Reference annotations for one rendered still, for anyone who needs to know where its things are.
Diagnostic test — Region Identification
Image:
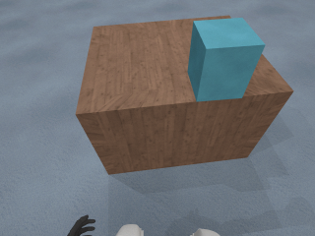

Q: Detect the robot left hand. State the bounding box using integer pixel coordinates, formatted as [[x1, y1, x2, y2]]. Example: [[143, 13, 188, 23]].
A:
[[67, 215, 95, 236]]

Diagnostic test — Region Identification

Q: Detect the carton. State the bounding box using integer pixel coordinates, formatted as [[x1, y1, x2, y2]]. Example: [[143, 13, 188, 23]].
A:
[[187, 18, 266, 102]]

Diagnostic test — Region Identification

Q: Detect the left robot thigh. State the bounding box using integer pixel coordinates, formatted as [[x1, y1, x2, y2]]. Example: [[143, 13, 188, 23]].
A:
[[115, 224, 144, 236]]

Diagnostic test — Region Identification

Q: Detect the pedestal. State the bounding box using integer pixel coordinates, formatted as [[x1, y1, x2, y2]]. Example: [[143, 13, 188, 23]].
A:
[[75, 15, 294, 175]]

